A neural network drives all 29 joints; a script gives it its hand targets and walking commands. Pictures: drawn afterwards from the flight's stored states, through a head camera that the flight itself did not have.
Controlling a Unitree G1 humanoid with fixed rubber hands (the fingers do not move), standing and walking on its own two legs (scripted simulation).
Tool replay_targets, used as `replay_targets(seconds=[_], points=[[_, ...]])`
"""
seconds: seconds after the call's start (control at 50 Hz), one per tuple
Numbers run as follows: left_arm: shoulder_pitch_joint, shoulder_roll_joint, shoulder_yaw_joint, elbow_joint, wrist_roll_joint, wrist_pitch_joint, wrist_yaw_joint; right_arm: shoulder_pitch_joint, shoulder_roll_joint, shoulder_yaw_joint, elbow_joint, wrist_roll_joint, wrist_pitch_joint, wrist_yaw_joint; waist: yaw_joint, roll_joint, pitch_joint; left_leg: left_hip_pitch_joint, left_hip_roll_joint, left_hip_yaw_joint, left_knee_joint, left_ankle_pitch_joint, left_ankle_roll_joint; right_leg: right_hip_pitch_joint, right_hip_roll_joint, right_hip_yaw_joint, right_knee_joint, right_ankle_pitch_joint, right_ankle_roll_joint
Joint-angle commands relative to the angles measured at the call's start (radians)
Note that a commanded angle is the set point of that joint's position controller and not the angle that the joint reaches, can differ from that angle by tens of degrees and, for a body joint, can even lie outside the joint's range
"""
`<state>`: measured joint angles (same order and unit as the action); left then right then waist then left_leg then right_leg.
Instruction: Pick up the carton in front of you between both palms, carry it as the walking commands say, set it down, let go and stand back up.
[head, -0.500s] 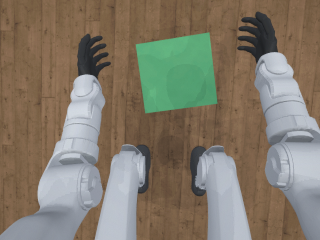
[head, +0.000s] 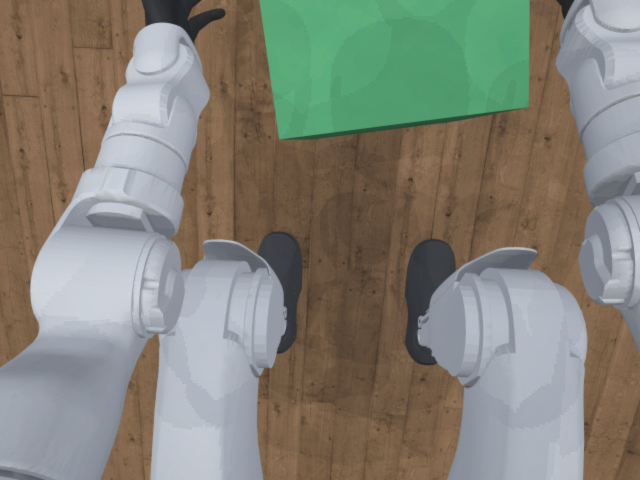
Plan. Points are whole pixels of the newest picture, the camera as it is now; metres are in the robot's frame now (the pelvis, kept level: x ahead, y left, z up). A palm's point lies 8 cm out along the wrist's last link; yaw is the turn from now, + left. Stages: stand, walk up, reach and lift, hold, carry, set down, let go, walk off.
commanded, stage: reach and lift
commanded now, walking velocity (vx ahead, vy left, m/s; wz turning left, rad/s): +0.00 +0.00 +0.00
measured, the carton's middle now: (381, 34) +0.53 -0.04 -0.26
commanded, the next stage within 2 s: none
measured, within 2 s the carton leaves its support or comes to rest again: leaves its support in 0.84 s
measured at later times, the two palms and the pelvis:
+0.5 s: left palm (196, 24) +0.53 +0.14 -0.17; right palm out of the picture +0.54 -0.19 -0.18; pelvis +0.01 +0.00 +0.00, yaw +0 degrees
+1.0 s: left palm (196, 5) +0.53 +0.12 -0.13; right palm out of the picture +0.53 -0.18 -0.14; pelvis +0.01 +0.00 -0.01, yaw -2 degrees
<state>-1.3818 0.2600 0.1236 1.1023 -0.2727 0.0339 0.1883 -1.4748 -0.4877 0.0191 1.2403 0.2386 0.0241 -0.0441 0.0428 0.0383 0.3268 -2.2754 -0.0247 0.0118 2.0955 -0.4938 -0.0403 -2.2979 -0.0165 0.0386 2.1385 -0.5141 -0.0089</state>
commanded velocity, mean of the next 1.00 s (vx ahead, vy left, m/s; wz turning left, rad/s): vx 0.00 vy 0.00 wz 0.00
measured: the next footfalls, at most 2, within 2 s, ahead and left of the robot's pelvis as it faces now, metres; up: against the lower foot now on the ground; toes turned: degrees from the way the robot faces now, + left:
none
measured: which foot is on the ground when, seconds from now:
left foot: down 0.00-1.00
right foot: down 0.00-1.00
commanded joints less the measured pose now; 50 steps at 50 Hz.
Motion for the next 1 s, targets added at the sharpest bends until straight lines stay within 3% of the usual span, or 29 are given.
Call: replay_targets(seconds=[0.0, 0.14, 0.28, 0.38, 0.48, 0.56, 0.62, 0.68, 0.74, 0.82, 0.9, 0.98], points=[[-0.176, 0.042, -0.037, -0.034, -0.053, -0.035, -0.007, -0.282, -0.133, 0.017, -0.097, 0.017, -0.038, -0.012, -0.041, -0.128, -1.22, 0.582, -0.009, 0.035, -0.098, 0.209, -0.019, 0.663, -0.008, -0.007, -0.153, 0.216, 0.011], [-0.109, 0.042, -0.072, -0.074, -0.102, -0.062, 0.001, -0.234, -0.087, 0.045, -0.208, 0.029, -0.046, -0.033, -0.04, -0.164, -1.362, 0.559, -0.029, 0.055, -0.066, 0.294, -0.018, 0.82, 0.009, -0.007, -0.116, 0.351, 0.015], [-0.092, 0.039, -0.018, -0.039, -0.036, -0.066, -0.007, -0.175, -0.029, 0.018, -0.13, 0.001, -0.038, -0.023, -0.03, -0.122, -1.121, 0.442, -0.032, 0.047, -0.09, 0.205, -0.019, 0.644, 0.011, 0.007, -0.145, 0.25, 0.012], [-0.117, 0.02, -0.017, -0.039, -0.011, -0.072, -0.008, -0.188, 0.004, 0.031, -0.092, 0.01, -0.043, -0.018, -0.021, -0.102, -1.079, 0.46, -0.033, 0.037, -0.102, 0.194, -0.02, 0.581, 0.012, 0.009, -0.159, 0.21, 0.008], [-0.187, -0.086, -0.059, -0.038, -0.018, -0.078, -0.01, -0.259, 0.092, 0.073, -0.084, 0.011, -0.054, -0.019, -0.036, -0.098, -1.1, 0.505, -0.053, 0.03, -0.107, 0.201, -0.019, 0.582, 0.023, 0.004, -0.174, 0.196, 0.0], [-0.222, -0.202, -0.046, -0.016, 0.04, -0.087, -0.012, -0.305, 0.269, 0.131, -0.086, 0.015, -0.056, -0.001, 0.01, -0.109, -1.089, 0.531, -0.072, 0.037, -0.113, 0.194, -0.008, 0.584, 0.043, -0.003, -0.178, 0.173, 0.009], [-0.406, -0.568, -0.102, -0.033, 0.068, -0.07, -0.096, -0.454, 0.641, 0.186, -0.106, -0.002, -0.038, 0.076, -0.004, -0.115, -1.079, 0.49, -0.097, 0.041, -0.096, 0.198, 0.004, 0.559, 0.073, -0.008, -0.173, 0.193, 0.003], [-0.483, -0.785, -0.082, -0.068, 0.127, -0.025, -0.178, -0.502, 0.877, 0.164, -0.142, -0.056, -0.003, 0.149, -0.01, -0.111, -1.045, 0.458, -0.118, 0.057, -0.074, 0.169, 0.005, 0.536, 0.093, -0.019, -0.159, 0.184, 0.005], [-0.515, -0.891, -0.081, -0.127, 0.131, 0.006, -0.222, -0.49, 0.997, 0.162, -0.189, -0.064, 0.024, 0.178, -0.017, -0.118, -1.102, 0.456, -0.128, 0.074, -0.061, 0.182, 0.01, 0.567, 0.103, -0.034, -0.145, 0.221, 0.006], [-0.55, -1.022, -0.151, -0.235, 0.069, 0.028, -0.237, -0.531, 1.117, 0.209, -0.337, -0.022, 0.041, 0.178, -0.029, -0.118, -1.364, 0.563, -0.136, 0.093, -0.047, 0.276, 0.011, 0.692, 0.119, -0.06, -0.128, 0.322, 0.007], [-0.555, -1.135, -0.25, -0.388, 0.011, 0.066, -0.232, -0.536, 1.198, 0.273, -0.549, 0.011, 0.069, 0.152, -0.052, -0.149, -1.674, 0.617, -0.146, 0.11, -0.052, 0.352, -0.002, 0.958, 0.131, -0.08, -0.131, 0.46, 0.015], [-0.587, -1.183, -0.317, -0.584, 0.033, 0.124, -0.248, -0.467, 1.297, 0.278, -0.687, -0.037, 0.139, 0.154, -0.073, -0.147, -1.785, 0.632, -0.164, 0.118, -0.104, 0.304, -0.001, 1.033, 0.152, -0.099, -0.172, 0.438, 0.023]])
